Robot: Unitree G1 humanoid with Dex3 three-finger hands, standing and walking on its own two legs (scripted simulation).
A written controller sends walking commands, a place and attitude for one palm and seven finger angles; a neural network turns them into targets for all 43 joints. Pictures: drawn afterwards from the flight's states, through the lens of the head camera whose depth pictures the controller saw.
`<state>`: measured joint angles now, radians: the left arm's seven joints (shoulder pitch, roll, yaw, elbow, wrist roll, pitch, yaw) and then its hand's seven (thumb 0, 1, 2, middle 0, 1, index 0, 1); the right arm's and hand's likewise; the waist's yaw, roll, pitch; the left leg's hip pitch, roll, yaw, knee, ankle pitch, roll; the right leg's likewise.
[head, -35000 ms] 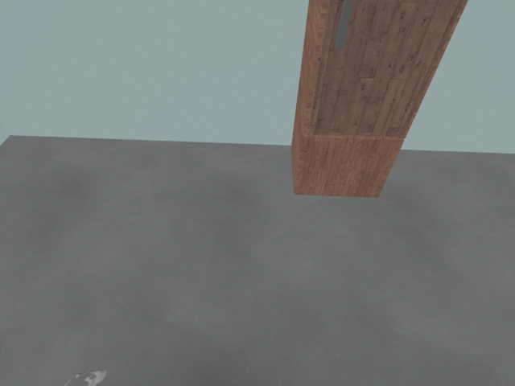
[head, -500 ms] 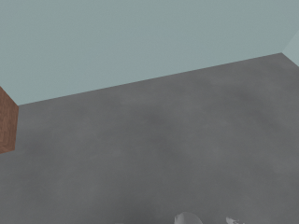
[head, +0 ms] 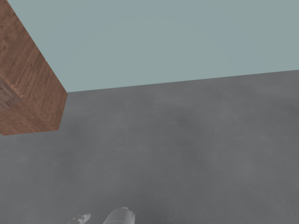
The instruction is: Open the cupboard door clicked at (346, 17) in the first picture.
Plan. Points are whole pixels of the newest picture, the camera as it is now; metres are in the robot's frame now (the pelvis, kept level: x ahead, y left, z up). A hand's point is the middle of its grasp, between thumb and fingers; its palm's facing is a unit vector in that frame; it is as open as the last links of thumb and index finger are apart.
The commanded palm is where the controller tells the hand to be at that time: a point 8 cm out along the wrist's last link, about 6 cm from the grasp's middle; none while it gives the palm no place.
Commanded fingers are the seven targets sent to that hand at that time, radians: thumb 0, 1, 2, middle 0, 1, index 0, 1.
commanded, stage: turn to face it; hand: left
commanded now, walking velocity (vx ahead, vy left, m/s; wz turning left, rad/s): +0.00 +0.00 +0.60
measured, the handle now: out of the picture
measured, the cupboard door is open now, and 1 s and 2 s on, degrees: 43 43 43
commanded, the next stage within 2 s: take the last steps up to it in 1.16 s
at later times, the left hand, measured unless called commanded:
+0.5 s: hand out of the picture +0.03 +0.26 -0.17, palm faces +0.32 -0.91 -0.26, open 7.4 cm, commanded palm none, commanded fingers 0.00 0.90 0.90 -0.20 -0.30 -0.20 -0.30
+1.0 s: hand out of the picture -0.03 +0.19 -0.17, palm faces +0.59 -0.77 -0.25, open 7.3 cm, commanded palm none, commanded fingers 0.00 0.90 0.90 -0.20 -0.30 -0.20 -0.30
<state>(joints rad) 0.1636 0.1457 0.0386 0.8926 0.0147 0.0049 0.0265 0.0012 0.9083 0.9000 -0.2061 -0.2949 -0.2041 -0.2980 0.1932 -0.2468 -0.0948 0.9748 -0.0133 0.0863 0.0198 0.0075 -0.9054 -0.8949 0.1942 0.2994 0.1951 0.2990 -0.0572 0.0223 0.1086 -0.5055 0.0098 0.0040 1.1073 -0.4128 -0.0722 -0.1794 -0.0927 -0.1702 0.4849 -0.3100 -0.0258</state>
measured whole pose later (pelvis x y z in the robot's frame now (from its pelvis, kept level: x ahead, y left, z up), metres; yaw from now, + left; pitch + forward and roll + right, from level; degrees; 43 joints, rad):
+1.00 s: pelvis +0.03 +0.00 -0.01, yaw +36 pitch +0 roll +2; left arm 0.22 0.18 0.06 0.91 0.03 0.00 0.02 0.00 0.92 0.90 -0.21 -0.30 -0.21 -0.30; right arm 0.13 -0.23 -0.08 0.98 -0.01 0.07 0.02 0.01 -0.91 -0.90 0.19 0.30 0.19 0.30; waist 0.00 -0.02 0.12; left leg -0.38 0.02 0.06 0.79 -0.44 -0.05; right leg -0.18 -0.15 -0.25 0.54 -0.35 0.01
